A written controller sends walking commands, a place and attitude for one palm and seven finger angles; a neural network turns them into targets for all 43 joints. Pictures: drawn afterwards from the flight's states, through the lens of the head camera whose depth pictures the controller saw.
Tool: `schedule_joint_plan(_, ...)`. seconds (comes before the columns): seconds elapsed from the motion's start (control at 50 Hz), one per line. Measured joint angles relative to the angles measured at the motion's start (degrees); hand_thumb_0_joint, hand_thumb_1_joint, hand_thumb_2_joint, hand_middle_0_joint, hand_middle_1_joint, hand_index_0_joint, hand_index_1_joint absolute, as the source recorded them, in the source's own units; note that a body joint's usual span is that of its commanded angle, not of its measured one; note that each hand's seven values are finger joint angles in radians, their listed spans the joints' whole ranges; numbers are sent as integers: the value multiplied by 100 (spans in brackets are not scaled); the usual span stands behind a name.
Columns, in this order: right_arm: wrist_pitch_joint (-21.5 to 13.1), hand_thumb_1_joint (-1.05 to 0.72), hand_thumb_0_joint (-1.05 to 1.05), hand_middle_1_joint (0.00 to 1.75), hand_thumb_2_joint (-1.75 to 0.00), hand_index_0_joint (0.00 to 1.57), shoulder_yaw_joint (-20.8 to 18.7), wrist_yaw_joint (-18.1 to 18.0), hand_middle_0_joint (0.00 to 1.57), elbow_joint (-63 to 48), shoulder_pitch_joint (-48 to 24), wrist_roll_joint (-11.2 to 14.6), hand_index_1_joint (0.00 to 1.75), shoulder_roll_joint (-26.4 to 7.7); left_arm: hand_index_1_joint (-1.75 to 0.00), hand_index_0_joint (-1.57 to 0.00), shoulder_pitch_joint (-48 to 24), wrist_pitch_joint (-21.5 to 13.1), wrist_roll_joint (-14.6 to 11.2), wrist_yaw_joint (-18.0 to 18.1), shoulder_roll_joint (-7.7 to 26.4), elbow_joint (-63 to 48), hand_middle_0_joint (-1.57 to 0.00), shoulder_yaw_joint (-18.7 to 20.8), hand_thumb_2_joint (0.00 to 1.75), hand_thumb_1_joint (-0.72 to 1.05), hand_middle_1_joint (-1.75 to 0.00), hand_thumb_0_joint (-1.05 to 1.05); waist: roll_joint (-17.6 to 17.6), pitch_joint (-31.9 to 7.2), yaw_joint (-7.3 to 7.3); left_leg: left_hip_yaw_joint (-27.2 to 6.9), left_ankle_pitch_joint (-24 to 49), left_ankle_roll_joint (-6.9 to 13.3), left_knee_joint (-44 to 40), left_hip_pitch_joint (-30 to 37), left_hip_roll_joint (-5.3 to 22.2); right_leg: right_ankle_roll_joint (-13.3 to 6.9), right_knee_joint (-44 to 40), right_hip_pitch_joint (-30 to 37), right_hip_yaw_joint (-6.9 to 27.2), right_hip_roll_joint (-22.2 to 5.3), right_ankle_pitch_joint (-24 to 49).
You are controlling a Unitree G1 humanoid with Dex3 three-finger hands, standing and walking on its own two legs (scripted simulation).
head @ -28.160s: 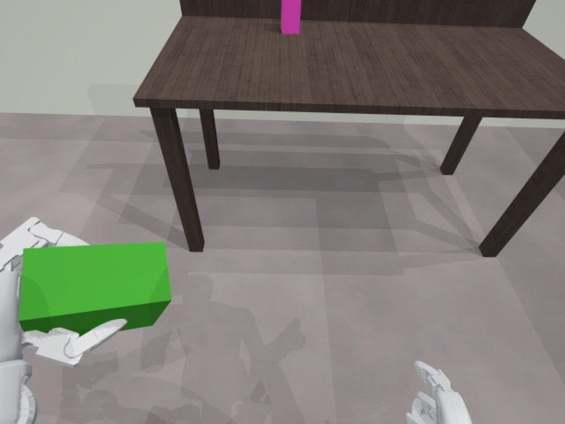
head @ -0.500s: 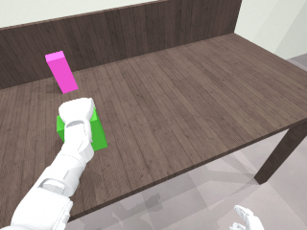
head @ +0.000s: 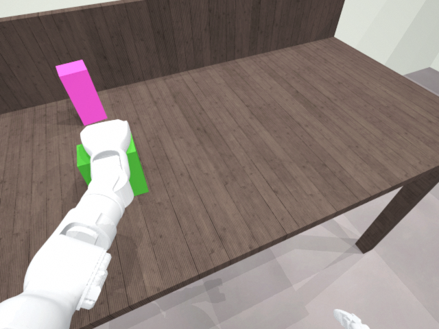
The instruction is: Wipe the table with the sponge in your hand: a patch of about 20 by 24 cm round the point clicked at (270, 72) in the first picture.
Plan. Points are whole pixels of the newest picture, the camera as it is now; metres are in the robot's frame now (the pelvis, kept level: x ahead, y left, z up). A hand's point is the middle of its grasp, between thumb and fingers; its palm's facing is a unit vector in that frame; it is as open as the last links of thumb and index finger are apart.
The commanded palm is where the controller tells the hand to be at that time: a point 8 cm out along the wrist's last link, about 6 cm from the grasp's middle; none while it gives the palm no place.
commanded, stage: wipe back along the third lane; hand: left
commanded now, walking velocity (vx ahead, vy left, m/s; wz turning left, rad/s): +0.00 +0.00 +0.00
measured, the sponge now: (117, 176) +0.42 +0.24 +0.03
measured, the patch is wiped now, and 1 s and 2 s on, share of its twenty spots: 0.95 0.95 0.95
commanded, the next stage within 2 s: slide back across to the middle lane in 1.68 s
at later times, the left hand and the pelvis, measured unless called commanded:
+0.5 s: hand (117, 164) +0.41 +0.23 +0.08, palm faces +0.02 -0.01 -1.00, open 10.2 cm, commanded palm +0.36 +0.20 +0.11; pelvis +0.02 +0.01 +0.00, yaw +0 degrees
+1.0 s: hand (125, 185) +0.35 +0.20 +0.08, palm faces +0.07 -0.06 -1.00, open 10.2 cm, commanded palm +0.30 +0.18 +0.11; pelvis +0.02 +0.00 +0.00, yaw +0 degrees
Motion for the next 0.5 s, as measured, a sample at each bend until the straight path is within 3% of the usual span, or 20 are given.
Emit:
schedule_joint_plan(0.2, 99, -91, 1, 30, -90, 20, -64, 122, 20, 35, 246, -2, 30, 13, -130, -74, 373, 146, -111, 235, -117, -373, -74, -85, 107, -53, -134, 1, 52, -94, 58, 67, -69, 67, -7, 79, -13, 65, -108, 108, 70, -14, 7)
schedule_joint_plan(0.32, 165, -91, 2, 30, -90, 20, -67, 177, 20, 1, 111, 46, 30, 4, -131, -73, 647, 542, -174, 304, -228, -853, -73, -371, 106, -52, -135, 0, 42, -60, 116, 78, -92, 89, -68, 249, -43, 84, -173, 280, 81, -43, -13)
schedule_joint_plan(0.5, 253, -91, 2, 30, -90, 20, -14, 270, 20, -201, -332, 74, 30, -15, -131, -72, 1134, 1007, -222, 83, -429, -1691, -72, -781, 106, -51, -135, 0, 76, -78, 295, 32, -172, 100, -123, 523, -96, 93, -230, 578, 37, -90, -114)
